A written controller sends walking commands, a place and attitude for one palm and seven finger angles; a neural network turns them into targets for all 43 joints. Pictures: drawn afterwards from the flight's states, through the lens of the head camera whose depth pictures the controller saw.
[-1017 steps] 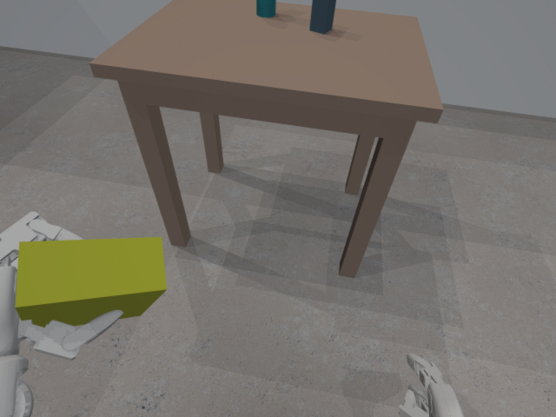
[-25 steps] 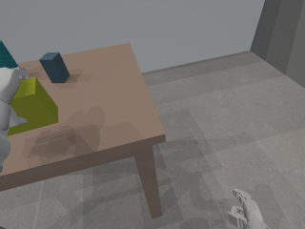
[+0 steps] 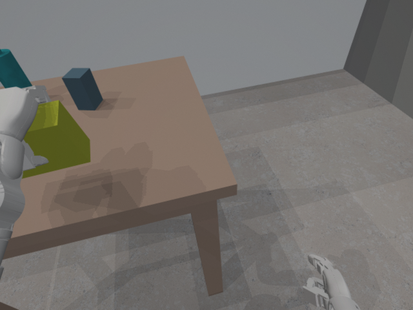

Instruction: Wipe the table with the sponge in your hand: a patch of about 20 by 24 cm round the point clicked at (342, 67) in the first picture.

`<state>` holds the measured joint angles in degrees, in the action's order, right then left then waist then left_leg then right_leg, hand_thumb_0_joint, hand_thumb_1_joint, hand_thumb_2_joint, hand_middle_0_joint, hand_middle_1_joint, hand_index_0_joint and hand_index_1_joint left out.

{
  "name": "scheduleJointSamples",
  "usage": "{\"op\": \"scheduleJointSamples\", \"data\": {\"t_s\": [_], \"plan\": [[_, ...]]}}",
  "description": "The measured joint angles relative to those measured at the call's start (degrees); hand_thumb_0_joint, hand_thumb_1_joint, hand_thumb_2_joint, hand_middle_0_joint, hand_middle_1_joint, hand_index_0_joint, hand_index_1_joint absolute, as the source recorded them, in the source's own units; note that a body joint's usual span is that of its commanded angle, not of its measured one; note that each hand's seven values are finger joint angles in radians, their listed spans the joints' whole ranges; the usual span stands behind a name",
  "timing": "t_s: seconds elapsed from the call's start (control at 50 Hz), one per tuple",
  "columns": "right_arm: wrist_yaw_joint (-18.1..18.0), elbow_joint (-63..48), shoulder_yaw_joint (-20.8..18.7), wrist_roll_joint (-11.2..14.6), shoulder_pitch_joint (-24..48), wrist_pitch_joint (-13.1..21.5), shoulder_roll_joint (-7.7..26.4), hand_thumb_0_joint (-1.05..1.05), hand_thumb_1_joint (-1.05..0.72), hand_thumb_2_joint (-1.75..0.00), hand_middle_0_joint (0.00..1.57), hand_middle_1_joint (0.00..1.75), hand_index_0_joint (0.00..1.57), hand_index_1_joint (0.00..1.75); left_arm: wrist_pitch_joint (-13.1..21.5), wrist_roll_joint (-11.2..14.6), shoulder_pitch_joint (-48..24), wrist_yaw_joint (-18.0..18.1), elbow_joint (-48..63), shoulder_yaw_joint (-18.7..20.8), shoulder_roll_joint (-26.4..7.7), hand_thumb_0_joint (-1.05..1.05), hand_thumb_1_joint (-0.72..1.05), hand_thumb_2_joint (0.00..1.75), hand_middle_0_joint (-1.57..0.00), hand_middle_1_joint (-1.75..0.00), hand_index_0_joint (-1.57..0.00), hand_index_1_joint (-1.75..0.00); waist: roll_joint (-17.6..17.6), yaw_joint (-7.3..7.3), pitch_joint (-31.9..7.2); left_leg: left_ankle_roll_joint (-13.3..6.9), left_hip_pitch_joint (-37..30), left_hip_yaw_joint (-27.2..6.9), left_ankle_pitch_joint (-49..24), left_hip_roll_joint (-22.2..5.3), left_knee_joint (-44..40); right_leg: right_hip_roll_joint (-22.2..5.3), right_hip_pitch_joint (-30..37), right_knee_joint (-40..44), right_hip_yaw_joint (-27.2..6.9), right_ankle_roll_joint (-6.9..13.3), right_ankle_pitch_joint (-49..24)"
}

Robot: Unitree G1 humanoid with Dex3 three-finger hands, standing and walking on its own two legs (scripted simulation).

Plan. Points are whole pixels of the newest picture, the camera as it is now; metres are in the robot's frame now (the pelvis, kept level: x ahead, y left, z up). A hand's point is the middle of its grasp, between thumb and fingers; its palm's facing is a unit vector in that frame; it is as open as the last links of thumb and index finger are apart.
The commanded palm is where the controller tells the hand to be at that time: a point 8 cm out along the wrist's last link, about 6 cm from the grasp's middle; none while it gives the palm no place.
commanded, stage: move the sponge above the wiping area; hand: left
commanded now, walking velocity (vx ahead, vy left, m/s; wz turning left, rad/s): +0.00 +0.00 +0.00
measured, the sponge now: (42, 148) +0.30 +0.36 +0.18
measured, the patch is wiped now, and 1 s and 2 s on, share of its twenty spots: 0.00 0.05 0.05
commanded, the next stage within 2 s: lower the sponge onto the table in 0.68 s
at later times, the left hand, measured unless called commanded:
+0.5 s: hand (32, 128) +0.29 +0.33 +0.24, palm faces +0.25 +0.08 -0.96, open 9.8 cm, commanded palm +0.24 +0.34 +0.27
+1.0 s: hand (33, 137) +0.29 +0.34 +0.22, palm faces +0.15 +0.09 -0.98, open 9.8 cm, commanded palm +0.24 +0.34 +0.26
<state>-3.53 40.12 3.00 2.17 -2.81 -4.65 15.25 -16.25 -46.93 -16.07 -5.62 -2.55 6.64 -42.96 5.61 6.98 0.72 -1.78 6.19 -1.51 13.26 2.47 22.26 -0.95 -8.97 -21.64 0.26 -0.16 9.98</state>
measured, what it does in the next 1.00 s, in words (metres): stands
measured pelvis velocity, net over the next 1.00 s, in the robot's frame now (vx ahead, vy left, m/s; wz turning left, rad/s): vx -0.01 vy -0.03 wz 0.01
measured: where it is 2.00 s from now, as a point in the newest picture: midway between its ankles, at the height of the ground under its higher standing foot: outside the picture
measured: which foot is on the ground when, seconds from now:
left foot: down 0.00-1.00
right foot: down 0.00-1.00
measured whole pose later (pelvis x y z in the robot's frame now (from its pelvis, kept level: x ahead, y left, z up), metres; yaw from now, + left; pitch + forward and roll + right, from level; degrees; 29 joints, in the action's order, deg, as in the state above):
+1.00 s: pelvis -0.01 -0.03 +0.00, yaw +1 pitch -3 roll +0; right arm -5.6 40.3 2.7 2.5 -3.8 -3.4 16.4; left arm -13.2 -47.2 -18.4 -7.9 -11.0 6.6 -44.9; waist 6.1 5.7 0.8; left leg 0.2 6.9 -2.9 13.7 0.9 23.9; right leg 0.5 -9.9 -24.2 1.7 1.6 11.1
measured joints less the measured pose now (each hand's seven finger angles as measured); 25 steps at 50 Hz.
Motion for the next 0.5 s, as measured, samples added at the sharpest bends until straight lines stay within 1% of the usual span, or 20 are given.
{"op": "scheduleJointSamples", "data": {"t_s": [0.06,0.1,0.12,0.14,0.18,0.2,0.24,0.28,0.32,0.34,0.36,0.4,0.44,0.5], "plan": [[0.46,-0.95,0.47,0.45,0.68,-1.16,0.38,0.01,-0.90,-0.90,0.21,0.30,0.20,0.30,-5.31,0.08,0.19,-2.64,-2.10,0.31,-0.68,0.00,-0.48,1.03,-0.76,-1.35,-0.76,-1.36,0.82,-0.40,-0.54,-0.26,0.50,0.07,-0.43,0.34,-0.50,-0.36,-0.72,-0.05,-0.10,-0.39,-0.11],[0.39,-1.73,0.66,0.87,0.65,-1.39,0.85,0.01,-0.90,-0.90,0.21,0.30,0.20,0.30,-7.89,0.01,1.18,-5.06,-2.52,-0.53,-0.47,0.00,-0.48,1.03,-0.76,-1.35,-0.75,-1.36,1.20,-0.46,-0.73,-0.39,0.96,-0.09,-0.59,0.55,-0.51,-0.58,-1.16,-0.22,0.06,-0.49,-0.07],[0.28,-1.99,0.69,0.98,0.51,-1.28,1.10,0.01,-0.90,-0.90,0.21,0.30,0.20,0.30,-8.65,-0.01,1.66,-6.33,-2.49,-1.33,-0.07,0.00,-0.48,1.03,-0.76,-1.35,-0.75,-1.36,1.28,-0.43,-0.72,-0.46,1.07,-0.28,-0.66,0.68,-0.51,-0.72,-1.24,-0.32,0.25,-0.53,0.00],[0.13,-2.14,0.68,1.03,0.33,-1.10,1.35,0.01,-0.90,-0.90,0.21,0.30,0.20,0.30,-8.99,-0.09,2.12,-7.56,-2.27,-2.34,0.49,0.00,-0.48,1.03,-0.76,-1.35,-0.75,-1.36,1.31,-0.37,-0.67,-0.50,1.14,-0.54,-0.72,0.81,-0.50,-0.86,-1.22,-0.37,0.50,-0.55,0.08],[-0.42,-2.20,0.67,1.02,-0.02,-0.60,1.78,0.01,-0.90,-0.90,0.21,0.30,0.20,0.30,-8.59,-0.49,3.07,-9.72,-0.98,-4.77,1.85,0.00,-0.48,1.03,-0.76,-1.35,-0.75,-1.36,1.18,-0.08,-0.48,-0.56,1.22,-1.06,-0.76,0.97,-0.36,-1.03,-1.08,-0.45,1.02,-0.48,0.25],[-0.79,-2.11,0.70,0.93,-0.19,-0.15,1.91,0.01,-0.90,-0.90,0.21,0.30,0.20,0.30,-7.71,-0.89,3.35,-10.59,-0.14,-6.16,2.57,0.00,-0.48,1.03,-0.76,-1.35,-0.76,-1.36,1.00,0.10,-0.38,-0.57,1.27,-1.30,-0.71,1.02,-0.19,-1.09,-1.02,-0.57,1.26,-0.41,0.37],[-1.52,-1.76,0.65,0.37,-0.32,0.75,1.76,0.01,-0.90,-0.90,0.21,0.30,0.20,0.30,-4.20,-1.41,4.14,-11.30,2.11,-8.17,3.69,0.00,-0.48,1.03,-0.76,-1.35,-0.76,-1.36,0.50,0.29,0.07,-0.52,0.89,-1.71,-0.59,1.03,-0.04,-1.10,-0.49,-0.64,1.67,-0.24,0.59],[-2.13,-1.54,0.65,-0.22,-0.33,1.53,1.21,0.01,-0.90,-0.90,0.21,0.30,0.20,0.30,0.12,-1.95,5.25,-10.26,5.04,-8.83,3.90,0.00,-0.48,1.03,-0.76,-1.35,-0.76,-1.36,-0.08,0.39,0.40,-0.34,0.35,-1.78,-0.38,0.78,0.04,-0.85,0.09,-0.59,1.76,0.09,0.73],[-2.36,-1.35,0.66,-0.63,-0.32,2.32,0.47,0.01,-0.90,-0.90,0.21,0.30,0.20,0.30,3.80,-2.09,5.73,-7.90,7.40,-8.41,3.26,0.00,-0.48,1.03,-0.77,-1.35,-0.76,-1.36,-0.63,0.43,0.48,-0.05,-0.19,-1.62,-0.08,0.43,0.12,-0.49,0.55,-0.61,1.60,0.34,0.87],[-2.22,-1.27,0.56,-0.72,-0.27,2.39,0.09,0.01,-0.90,-0.90,0.20,0.30,0.20,0.30,5.05,-1.87,5.57,-6.40,8.00,-7.86,2.79,0.00,-0.48,1.03,-0.77,-1.35,-0.77,-1.36,-0.78,0.42,0.50,0.11,-0.53,-1.54,0.04,0.23,0.07,-0.28,0.88,-0.47,1.51,0.42,0.86],[-1.97,-1.16,0.47,-0.69,-0.19,2.31,-0.21,0.01,-0.90,-0.90,0.20,0.30,0.20,0.30,5.58,-1.65,5.02,-4.84,8.15,-7.31,2.34,0.00,-0.48,1.03,-0.77,-1.35,-0.77,-1.35,-0.84,0.48,0.47,0.29,-0.85,-1.42,0.10,0.02,-0.03,-0.07,1.15,-0.31,1.39,0.51,0.82],[-1.15,-0.75,0.48,-0.45,0.23,1.80,-0.45,0.01,-0.90,-0.90,0.20,0.30,0.20,0.30,4.47,-1.00,3.16,-1.98,7.03,-6.00,1.68,0.00,-0.48,1.03,-0.77,-1.35,-0.77,-1.35,-0.63,0.68,0.24,0.60,-1.18,-1.01,0.15,-0.37,-0.24,0.34,1.28,-0.13,0.99,0.74,0.65],[-0.24,-0.24,0.65,-0.27,0.91,0.77,-0.46,0.01,-0.90,-0.90,0.20,0.30,0.20,0.30,1.63,-0.03,1.37,-0.39,4.93,-4.04,1.15,0.00,-0.48,1.03,-0.77,-1.35,-0.77,-1.36,-0.19,0.62,-0.13,0.82,-1.30,-0.57,0.02,-0.65,-0.61,0.62,1.09,-0.01,0.55,0.71,0.44],[0.50,-0.38,1.08,0.14,1.66,-1.16,-0.08,0.01,-0.90,-0.90,0.20,0.30,0.20,0.30,-3.58,0.27,0.37,-0.87,1.41,-0.97,-0.51,0.00,-0.48,1.03,-0.77,-1.35,-0.76,-1.36,0.61,0.12,-0.79,1.01,-0.67,0.05,-0.13,-0.94,-0.76,0.93,-0.04,-0.44,-0.05,0.77,0.32]]}}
